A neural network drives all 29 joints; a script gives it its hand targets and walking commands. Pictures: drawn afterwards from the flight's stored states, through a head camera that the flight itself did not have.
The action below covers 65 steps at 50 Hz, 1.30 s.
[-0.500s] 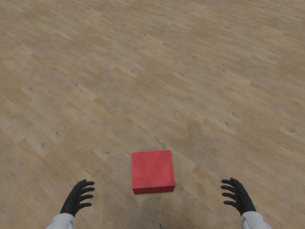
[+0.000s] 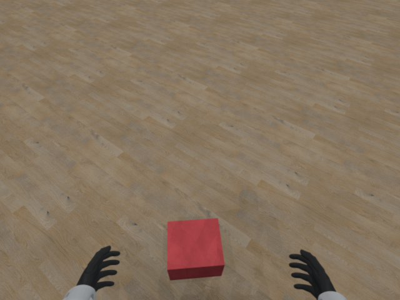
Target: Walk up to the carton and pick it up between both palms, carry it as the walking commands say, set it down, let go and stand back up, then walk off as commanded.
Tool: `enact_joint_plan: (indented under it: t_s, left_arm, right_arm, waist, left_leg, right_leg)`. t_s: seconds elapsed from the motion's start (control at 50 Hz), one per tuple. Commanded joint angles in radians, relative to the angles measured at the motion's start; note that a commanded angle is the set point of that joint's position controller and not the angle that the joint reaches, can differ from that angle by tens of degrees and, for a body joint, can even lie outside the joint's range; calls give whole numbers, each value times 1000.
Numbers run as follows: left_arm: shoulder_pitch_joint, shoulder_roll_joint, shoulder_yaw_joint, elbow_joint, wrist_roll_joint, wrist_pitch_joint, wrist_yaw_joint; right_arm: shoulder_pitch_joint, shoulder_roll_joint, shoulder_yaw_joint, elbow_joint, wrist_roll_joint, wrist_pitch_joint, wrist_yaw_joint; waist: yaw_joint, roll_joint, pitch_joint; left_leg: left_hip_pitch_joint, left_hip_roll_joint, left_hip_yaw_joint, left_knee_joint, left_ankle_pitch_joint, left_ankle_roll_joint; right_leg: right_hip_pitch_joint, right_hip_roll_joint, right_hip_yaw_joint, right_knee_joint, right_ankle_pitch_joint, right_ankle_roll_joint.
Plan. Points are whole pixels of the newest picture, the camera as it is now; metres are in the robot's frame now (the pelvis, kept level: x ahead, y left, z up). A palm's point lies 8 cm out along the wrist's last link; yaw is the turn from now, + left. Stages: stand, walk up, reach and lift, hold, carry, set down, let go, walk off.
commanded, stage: stand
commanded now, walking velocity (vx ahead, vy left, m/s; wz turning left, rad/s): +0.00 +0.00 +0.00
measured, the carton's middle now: (194, 248) +0.46 +0.03 -0.69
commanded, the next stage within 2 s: walk off in 1.82 s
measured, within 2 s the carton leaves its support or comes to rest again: neither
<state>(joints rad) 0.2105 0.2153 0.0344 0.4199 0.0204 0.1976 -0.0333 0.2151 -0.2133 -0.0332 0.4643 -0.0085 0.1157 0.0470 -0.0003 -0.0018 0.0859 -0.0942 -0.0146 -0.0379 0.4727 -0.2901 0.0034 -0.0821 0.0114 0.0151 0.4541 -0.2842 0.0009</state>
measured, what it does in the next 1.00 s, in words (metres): stands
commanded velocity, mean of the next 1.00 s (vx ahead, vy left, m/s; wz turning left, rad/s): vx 0.00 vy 0.00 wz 0.00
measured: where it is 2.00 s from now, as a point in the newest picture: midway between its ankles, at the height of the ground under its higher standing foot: outside the picture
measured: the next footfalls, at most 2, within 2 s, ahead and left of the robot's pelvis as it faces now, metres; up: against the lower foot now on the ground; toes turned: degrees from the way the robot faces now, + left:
none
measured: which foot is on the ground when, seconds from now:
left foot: down 0.00-1.00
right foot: down 0.00-1.00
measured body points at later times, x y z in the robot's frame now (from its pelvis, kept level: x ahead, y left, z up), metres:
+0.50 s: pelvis +0.02 +0.01 +0.00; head +0.02 +0.02 +0.45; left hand +0.15 +0.30 -0.11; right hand +0.15 -0.29 -0.09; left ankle -0.02 +0.12 -0.74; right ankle -0.02 -0.12 -0.74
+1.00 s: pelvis +0.00 +0.00 +0.01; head +0.00 +0.01 +0.46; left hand +0.12 +0.31 -0.11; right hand +0.11 -0.30 -0.10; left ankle -0.02 +0.12 -0.74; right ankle -0.02 -0.12 -0.74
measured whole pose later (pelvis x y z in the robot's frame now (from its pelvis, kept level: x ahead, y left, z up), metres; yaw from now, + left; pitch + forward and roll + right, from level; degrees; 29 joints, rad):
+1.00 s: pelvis +0.00 +0.00 +0.01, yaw -1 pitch -2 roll +0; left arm 0.16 0.37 0.01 0.92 0.03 0.00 0.02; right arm 0.15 -0.36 -0.01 0.93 -0.03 0.00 -0.02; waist 0.01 -0.01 0.01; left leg -0.11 -0.02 -0.02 0.39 -0.25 0.01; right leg -0.11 0.01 0.03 0.38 -0.24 0.01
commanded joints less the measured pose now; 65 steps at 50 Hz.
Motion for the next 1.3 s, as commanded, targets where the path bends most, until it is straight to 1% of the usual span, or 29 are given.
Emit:
enact_joint_plan:
  t_s: [0.0, 0.02, 0.04, 0.06, 0.1, 0.16, 0.24, 0.36, 0.48, 0.62, 1.0, 1.28]
  left_arm:
    - [-41, 220, 63, 26, 20, -94, 54]
    - [-48, 208, 55, 44, 24, -118, 52]
    - [-53, 201, 52, 59, 24, -135, 50]
    - [-56, 194, 50, 74, 24, -147, 47]
    - [-57, 199, 47, 106, 23, -164, 38]
    - [-54, 218, 42, 150, 22, -178, 38]
    - [-47, 240, 34, 205, 21, -189, 46]
    - [-40, 265, 26, 269, 19, -198, 56]
    - [-48, 275, 20, 313, 16, -201, 60]
    - [-61, 281, 16, 356, 13, -203, 62]
    - [-88, 309, 5, 469, 9, -212, 55]
    - [-96, 325, 1, 521, 4, -216, 51]
  right_arm:
    - [-40, -199, -59, 27, -43, -58, -55]
    - [-42, -198, -55, 47, -47, -70, -58]
    - [-47, -201, -53, 62, -48, -81, -58]
    - [-58, -200, -51, 77, -45, -90, -60]
    - [-80, -208, -46, 100, -37, -102, -55]
    - [-76, -225, -43, 141, -33, -110, -54]
    - [-70, -249, -40, 190, -31, -115, -60]
    - [-67, -275, -38, 245, -28, -119, -68]
    - [-70, -284, -33, 284, -24, -121, -71]
    - [-77, -289, -25, 325, -21, -124, -73]
    - [-101, -313, -11, 428, -16, -131, -68]
    - [-115, -327, -8, 477, -11, -135, -64]
  waist:
    - [12, -43, -47]
    - [5, -22, -50]
    - [4, -3, -56]
    - [6, 7, -63]
    - [13, 13, -97]
    - [5, 13, -131]
    - [1, 17, -143]
    - [0, 14, -146]
    - [1, 9, -141]
    - [3, 2, -131]
    - [5, 0, -89]
    - [5, 2, -82]
  left_leg:
    - [-118, 37, -9, -52, 124, -31]
    - [-122, 44, -19, -63, 64, -24]
    - [-132, 52, -31, -76, 25, -16]
    - [-143, 60, -39, -83, 11, -10]
    - [-140, 70, -49, -77, 75, -5]
    - [-98, 74, -48, -55, 195, -5]
    - [-68, 82, -57, -50, 287, -5]
    - [-47, 88, -59, -48, 368, -5]
    - [-37, 92, -60, -58, 396, -3]
    - [-31, 97, -65, -80, 379, 0]
    - [-36, 109, -79, -149, 236, 12]
    - [-35, 117, -88, -174, 203, 17]
  right_leg:
    - [-115, -49, 45, -65, 66, 31]
    - [-138, -50, 57, -69, 10, 25]
    - [-137, -50, 60, -67, -5, 19]
    - [-128, -48, 58, -57, 5, 14]
    - [-98, -51, 56, -44, 73, 10]
    - [-87, -60, 63, -35, 159, 6]
    - [-75, -68, 67, -30, 226, 2]
    - [-52, -79, 70, -27, 302, -2]
    - [-35, -87, 73, -35, 334, -4]
    - [-23, -95, 80, -56, 330, -7]
    - [-28, -111, 109, -129, 234, -10]
    - [-28, -115, 116, -152, 205, -12]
